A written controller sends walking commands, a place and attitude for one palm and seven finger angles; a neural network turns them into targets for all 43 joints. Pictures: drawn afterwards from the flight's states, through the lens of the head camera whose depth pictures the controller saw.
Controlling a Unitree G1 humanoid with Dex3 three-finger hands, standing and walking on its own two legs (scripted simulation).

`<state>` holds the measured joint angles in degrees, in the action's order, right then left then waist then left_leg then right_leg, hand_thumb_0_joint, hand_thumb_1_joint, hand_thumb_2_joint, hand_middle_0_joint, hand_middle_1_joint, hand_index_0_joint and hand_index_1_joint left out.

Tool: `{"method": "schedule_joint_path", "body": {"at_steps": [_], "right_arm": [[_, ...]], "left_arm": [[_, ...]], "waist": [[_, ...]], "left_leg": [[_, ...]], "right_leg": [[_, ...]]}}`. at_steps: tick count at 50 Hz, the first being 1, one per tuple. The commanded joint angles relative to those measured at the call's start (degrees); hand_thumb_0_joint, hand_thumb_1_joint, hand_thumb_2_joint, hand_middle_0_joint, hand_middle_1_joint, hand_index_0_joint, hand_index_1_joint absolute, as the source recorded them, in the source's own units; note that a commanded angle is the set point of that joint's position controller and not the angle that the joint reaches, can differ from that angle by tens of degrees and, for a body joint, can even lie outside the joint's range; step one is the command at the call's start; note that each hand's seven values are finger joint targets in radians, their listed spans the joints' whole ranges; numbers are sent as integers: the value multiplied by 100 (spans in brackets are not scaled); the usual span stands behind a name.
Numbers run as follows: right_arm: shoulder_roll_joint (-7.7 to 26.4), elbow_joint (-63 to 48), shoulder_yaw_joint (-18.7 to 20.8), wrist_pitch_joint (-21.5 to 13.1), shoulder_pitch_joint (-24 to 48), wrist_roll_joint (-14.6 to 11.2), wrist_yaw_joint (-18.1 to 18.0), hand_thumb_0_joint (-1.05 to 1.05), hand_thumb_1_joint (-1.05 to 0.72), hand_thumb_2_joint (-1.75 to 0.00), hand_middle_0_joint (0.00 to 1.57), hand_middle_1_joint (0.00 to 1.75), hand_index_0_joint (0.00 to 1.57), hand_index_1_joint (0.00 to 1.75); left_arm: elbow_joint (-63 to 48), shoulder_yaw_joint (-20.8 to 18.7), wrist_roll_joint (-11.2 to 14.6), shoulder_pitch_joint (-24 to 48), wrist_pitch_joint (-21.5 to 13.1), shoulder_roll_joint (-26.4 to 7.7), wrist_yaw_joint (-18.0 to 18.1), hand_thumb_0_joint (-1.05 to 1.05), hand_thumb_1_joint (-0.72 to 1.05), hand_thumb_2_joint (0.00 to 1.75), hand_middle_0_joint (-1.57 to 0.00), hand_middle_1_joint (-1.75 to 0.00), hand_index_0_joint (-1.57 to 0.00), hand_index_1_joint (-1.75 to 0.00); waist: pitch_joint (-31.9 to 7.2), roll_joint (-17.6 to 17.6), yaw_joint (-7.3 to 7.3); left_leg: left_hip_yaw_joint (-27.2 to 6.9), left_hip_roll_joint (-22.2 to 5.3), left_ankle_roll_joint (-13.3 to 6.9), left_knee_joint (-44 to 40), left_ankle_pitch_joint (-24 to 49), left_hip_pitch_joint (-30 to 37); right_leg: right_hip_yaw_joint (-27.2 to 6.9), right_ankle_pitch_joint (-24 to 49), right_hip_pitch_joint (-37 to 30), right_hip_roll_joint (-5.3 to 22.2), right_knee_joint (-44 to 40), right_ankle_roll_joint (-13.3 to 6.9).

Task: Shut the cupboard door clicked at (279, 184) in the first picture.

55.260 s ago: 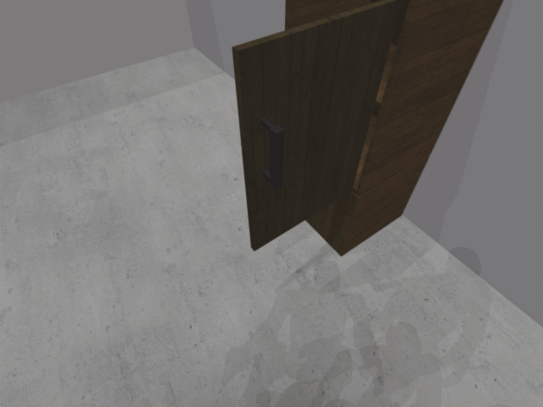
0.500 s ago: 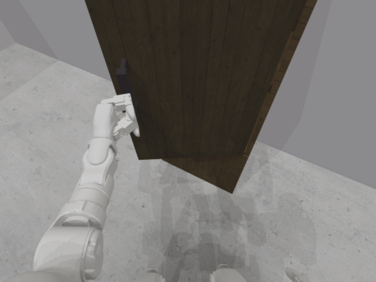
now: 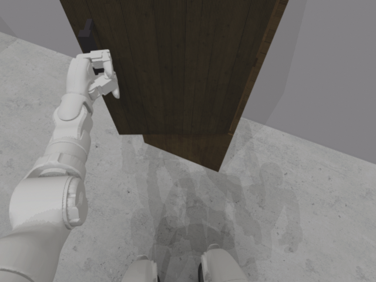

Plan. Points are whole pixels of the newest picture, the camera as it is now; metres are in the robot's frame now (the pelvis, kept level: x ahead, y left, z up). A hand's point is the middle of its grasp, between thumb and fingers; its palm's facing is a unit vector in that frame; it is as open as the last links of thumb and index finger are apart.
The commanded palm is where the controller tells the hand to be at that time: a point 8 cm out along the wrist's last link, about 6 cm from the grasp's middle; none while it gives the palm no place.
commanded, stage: push the door shut along its arc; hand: left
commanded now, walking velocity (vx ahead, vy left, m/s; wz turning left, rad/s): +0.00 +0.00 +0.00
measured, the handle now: (98, 59) +0.59 +0.14 +0.10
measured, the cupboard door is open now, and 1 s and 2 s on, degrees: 25 12 10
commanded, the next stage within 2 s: pull the fist back off the door in 0.92 s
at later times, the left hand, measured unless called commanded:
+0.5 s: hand (122, 58) +0.58 +0.09 +0.10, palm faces -0.25 -0.97 -0.02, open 3.1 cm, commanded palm +0.58 +0.13 +0.10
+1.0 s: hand (144, 43) +0.62 +0.04 +0.11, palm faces -0.36 -0.93 -0.02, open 3.1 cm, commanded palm +0.63 +0.08 +0.10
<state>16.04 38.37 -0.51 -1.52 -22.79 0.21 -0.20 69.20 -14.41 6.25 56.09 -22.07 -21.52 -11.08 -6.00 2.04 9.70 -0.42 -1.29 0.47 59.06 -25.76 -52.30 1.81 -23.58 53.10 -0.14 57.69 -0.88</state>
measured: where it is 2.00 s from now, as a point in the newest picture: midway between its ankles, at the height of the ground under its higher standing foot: outside the picture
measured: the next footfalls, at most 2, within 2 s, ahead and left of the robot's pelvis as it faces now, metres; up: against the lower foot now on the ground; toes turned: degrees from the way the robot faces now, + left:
none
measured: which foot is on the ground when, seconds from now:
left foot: down 0.00-1.00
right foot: down 0.00-1.00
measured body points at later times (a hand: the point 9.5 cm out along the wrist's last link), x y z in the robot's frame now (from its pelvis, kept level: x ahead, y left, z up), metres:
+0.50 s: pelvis +0.00 +0.01 -0.02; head +0.16 +0.01 +0.40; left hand +0.59 +0.14 +0.10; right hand -0.04 -0.25 -0.12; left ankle +0.02 +0.12 -0.67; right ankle +0.04 -0.11 -0.67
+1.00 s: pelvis +0.02 +0.01 -0.03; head +0.20 +0.01 +0.39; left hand +0.63 +0.09 +0.11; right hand -0.07 -0.24 -0.12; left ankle +0.02 +0.12 -0.67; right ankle +0.04 -0.11 -0.67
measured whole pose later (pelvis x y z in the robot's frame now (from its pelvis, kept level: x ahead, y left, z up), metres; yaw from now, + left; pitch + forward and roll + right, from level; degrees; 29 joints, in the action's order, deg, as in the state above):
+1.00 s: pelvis +0.02 +0.01 -0.03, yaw -2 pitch +29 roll -3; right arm 15.3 37.1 -2.5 -2.0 -26.3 3.1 0.8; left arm 80.1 -15.8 -1.4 82.2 -11.9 -33.3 -18.1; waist -5.2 4.2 18.9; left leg -1.0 -2.7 -0.3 66.8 -29.6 -66.1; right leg 2.2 -25.6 65.9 -1.6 62.5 -0.3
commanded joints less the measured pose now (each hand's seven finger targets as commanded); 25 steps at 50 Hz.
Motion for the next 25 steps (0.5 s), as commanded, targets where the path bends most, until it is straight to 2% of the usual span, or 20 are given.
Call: {"method": "schedule_joint_path", "body": {"at_steps": [1, 2, 4, 5, 6, 8, 10, 13, 14, 16, 17, 18, 19, 20, 22, 23, 25], "right_arm": [[907, -374, 300, -177, -786, -3, -53, 0, -90, -90, 20, 30, 20, 30], [927, -379, 286, -184, -839, 3, -72, 0, -90, -90, 20, 30, 20, 30], [933, -388, 277, -198, -864, 4, -68, 0, -90, -90, 20, 30, 20, 30], [914, -390, 263, -208, -890, 6, -50, 0, -90, -90, 20, 30, 20, 30], [932, -381, 262, -214, -925, 11, -38, 0, -90, -90, 20, 30, 20, 30], [965, -378, 254, -213, -1015, 27, -43, 0, -90, -90, 20, 30, 20, 30], [965, -367, 252, -223, -1058, 29, -33, 0, -90, -90, 20, 30, 20, 30], [999, -380, 241, -214, -1164, 45, -26, 0, -90, -90, 20, 30, 20, 30], [984, -378, 233, -207, -1180, 54, -18, 0, -90, -90, 20, 30, 20, 30], [994, -355, 233, -187, -1237, 52, -12, 0, -90, -90, 20, 30, 20, 30], [1004, -354, 229, -188, -1293, 69, -25, 0, -90, -90, 20, 30, 20, 30], [1009, -346, 231, -191, -1307, 78, -19, 0, -90, -90, 20, 30, 20, 30], [990, -343, 229, -186, -1315, 76, -6, 0, -90, -90, 20, 30, 20, 30], [1013, -321, 237, -179, -1356, 89, -15, 0, -90, -90, 20, 30, 20, 30], [996, -317, 229, -184, -1396, 116, 0, 0, -90, -90, 20, 30, 20, 30], [1020, -299, 245, -179, -1429, 116, 1, 0, -90, -90, 20, 30, 20, 30], [1011, -294, 245, -160, -1455, 121, 13, 0, -90, -90, 20, 30, 20, 30]], "left_arm": [[-935, -159, 6, 3255, -197, -1162, -179, 0, 90, 90, -130, -150, -130, -150], [-896, -314, -3, 3357, -191, -1381, -171, 0, 90, 90, -130, -150, -130, -150], [-916, -263, -90, 3610, -165, -1473, -209, 0, 90, 90, -130, -150, -130, -150], [-835, -185, -118, 3635, -135, -1420, -243, 0, 90, 90, -130, -150, -130, -150], [-766, -181, -130, 3677, -94, -1436, -278, 0, 90, 90, -130, -150, -130, -150], [-768, -302, -141, 3891, -76, -1655, -327, 0, 90, 90, -130, -150, -130, -150], [-682, -179, -160, 4071, 7, -1562, -416, 0, 90, 90, -130, -150, -130, -150], [-705, -389, -156, 4108, 83, -1856, -510, 0, 90, 90, -130, -150, -130, -150], [-642, -315, -170, 4156, 135, -1779, -541, 0, 90, 90, -130, -150, -130, -150], [-525, -320, -220, 4212, 229, -1831, -576, 0, 90, 90, -130, -150, -130, -150], [-607, -354, -213, 4394, 225, -1890, -578, 0, 90, 90, -130, -150, -130, -150], [-673, -426, -245, 4502, 235, -2017, -578, 0, 90, 90, -130, -150, -130, -150], [-552, -309, -258, 4422, 291, -1873, -610, 0, 90, 90, -130, -150, -130, -150], [-660, -402, -268, 4564, 285, -2026, -617, 0, 90, 90, -130, -150, -130, -150], [-656, -277, -273, 4686, 312, -1870, -649, 0, 90, 90, -130, -150, -130, -150], [-723, -362, -296, 4747, 307, -1996, -661, 0, 90, 90, -130, -150, -130, -150], [-658, -242, -291, 4686, 362, -1840, -710, 0, 90, 90, -130, -150, -130, -150]], "waist": [[-2412, 21, 355], [-2395, 43, 358], [-2522, 70, 461], [-2534, 285, 442], [-2539, 321, 496], [-2792, 327, 534], [-2813, 466, 624], [-3097, 572, 577], [-3040, 572, 625], [-2935, 482, 682], [-3005, 503, 733], [-3165, 658, 704], [-3109, 609, 734], [-3139, 663, 751], [-3144, 877, 782], [-3312, 831, 782], [-3247, 876, 789]], "left_leg": [[-155, 140, -250, -567, 960, 1024], [-155, 150, -271, -535, 946, 922], [-158, 126, -284, -466, 904, 828], [-154, 135, -273, -440, 943, 858], [-166, 124, -272, -399, 982, 880], [-204, 100, -282, -310, 1124, 919], [-222, 81, -277, -254, 1160, 970], [-236, 64, -271, -168, 1493, 1075], [-232, 69, -279, -134, 1506, 1014], [-235, 55, -282, -101, 1523, 940], [-258, 53, -298, -72, 1596, 985], [-245, 46, -288, -42, 1652, 1028], [-239, 51, -286, -29, 1656, 1007], [-255, 22, -280, -14, 1737, 1077], [-286, 37, -271, 4, 1870, 1248], [-303, 12, -258, 25, 1955, 1340], [-330, 12, -240, -1, 2036, 1412]], "right_leg": [[-233, 1234, -1253, -134, -806, 23], [-249, 1225, -1278, -141, -784, 13], [-270, 1185, -1221, -129, -744, 33], [-273, 1189, -1158, -137, -724, 17], [-254, 1194, -1064, -141, -706, 12], [-247, 1265, -1050, -155, -628, 13], [-220, 1242, -878, -161, -599, 12], [-196, 1491, -914, -188, -508, -7], [-198, 1520, -899, -192, -512, -1], [-178, 1538, -843, -211, -513, 4], [-161, 1585, -814, -219, -475, -3], [-185, 1632, -822, -214, -463, 4], [-163, 1642, -795, -225, -470, 1], [-150, 1680, -752, -225, -447, -3], [-106, 1700, -594, -250, -415, -33], [-97, 1756, -602, -247, -399, -20], [-55, 1772, -520, -256, -402, -34]]}}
